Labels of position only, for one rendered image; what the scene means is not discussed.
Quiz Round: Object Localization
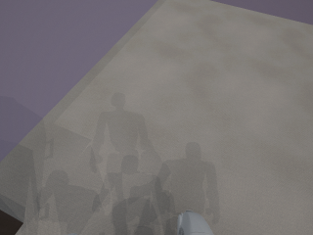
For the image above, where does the cupboard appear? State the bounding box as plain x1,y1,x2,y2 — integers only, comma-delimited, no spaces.
0,210,23,235

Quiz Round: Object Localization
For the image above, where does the robot right thigh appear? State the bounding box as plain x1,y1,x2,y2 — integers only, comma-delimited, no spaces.
177,211,214,235

